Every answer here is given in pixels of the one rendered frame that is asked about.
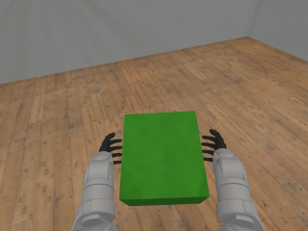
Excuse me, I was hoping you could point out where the right robot hand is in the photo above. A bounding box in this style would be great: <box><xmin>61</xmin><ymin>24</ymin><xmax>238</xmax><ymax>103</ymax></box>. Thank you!
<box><xmin>201</xmin><ymin>129</ymin><xmax>227</xmax><ymax>162</ymax></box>

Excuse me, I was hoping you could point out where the right robot forearm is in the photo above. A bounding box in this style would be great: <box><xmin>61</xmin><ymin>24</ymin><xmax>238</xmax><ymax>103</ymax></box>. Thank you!
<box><xmin>212</xmin><ymin>148</ymin><xmax>266</xmax><ymax>231</ymax></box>

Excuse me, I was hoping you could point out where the left robot upper arm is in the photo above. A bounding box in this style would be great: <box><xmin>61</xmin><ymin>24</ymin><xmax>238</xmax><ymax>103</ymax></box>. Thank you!
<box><xmin>76</xmin><ymin>221</ymin><xmax>118</xmax><ymax>231</ymax></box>

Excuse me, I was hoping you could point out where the left robot hand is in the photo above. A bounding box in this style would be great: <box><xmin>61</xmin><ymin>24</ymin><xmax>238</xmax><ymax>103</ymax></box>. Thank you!
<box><xmin>98</xmin><ymin>132</ymin><xmax>123</xmax><ymax>165</ymax></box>

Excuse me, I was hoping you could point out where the left robot forearm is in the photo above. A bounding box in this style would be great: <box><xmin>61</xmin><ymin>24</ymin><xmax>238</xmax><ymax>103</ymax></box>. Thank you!
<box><xmin>71</xmin><ymin>151</ymin><xmax>116</xmax><ymax>231</ymax></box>

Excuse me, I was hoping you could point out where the carton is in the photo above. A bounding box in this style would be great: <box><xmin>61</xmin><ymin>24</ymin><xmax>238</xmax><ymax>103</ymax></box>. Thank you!
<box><xmin>119</xmin><ymin>111</ymin><xmax>210</xmax><ymax>206</ymax></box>

